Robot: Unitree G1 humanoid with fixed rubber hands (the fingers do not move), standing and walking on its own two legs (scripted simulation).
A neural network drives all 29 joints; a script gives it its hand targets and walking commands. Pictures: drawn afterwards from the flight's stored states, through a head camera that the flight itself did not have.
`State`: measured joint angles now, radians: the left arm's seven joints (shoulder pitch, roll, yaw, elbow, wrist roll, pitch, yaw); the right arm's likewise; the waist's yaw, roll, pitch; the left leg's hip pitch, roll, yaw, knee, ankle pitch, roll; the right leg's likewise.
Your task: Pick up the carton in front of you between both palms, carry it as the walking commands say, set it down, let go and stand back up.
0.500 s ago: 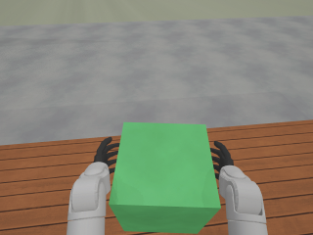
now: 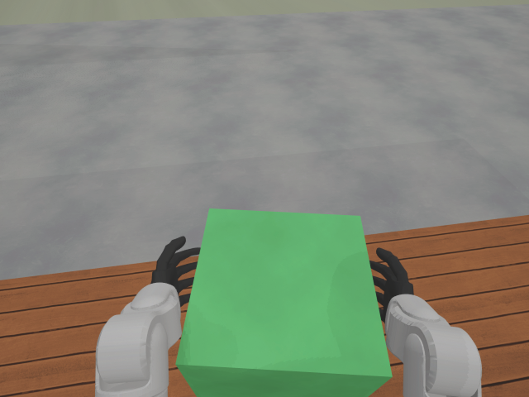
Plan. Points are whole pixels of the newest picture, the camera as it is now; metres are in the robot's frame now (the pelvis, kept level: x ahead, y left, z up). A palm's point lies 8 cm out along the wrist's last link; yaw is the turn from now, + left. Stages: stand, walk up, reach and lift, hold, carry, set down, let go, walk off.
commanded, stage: carry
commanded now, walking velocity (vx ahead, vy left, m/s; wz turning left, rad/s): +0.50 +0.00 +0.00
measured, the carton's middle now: (278, 318) +0.26 -0.01 +0.02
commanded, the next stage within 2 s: none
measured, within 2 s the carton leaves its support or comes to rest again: neither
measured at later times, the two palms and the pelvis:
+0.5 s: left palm (203, 161) +0.56 +0.13 +0.09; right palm (346, 157) +0.59 -0.17 +0.07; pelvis +0.34 -0.05 +0.01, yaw +5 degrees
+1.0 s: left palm (209, 65) +1.01 +0.17 +0.10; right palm (309, 66) +1.00 -0.13 +0.10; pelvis +0.66 +0.02 -0.01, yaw +2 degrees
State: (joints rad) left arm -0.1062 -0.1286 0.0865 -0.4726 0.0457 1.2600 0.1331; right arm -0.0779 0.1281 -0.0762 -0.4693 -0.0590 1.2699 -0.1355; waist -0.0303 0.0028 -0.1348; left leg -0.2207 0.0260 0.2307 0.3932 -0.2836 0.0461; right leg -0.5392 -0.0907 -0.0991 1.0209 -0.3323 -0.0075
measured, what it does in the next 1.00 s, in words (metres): walks ahead: right foot, then left foot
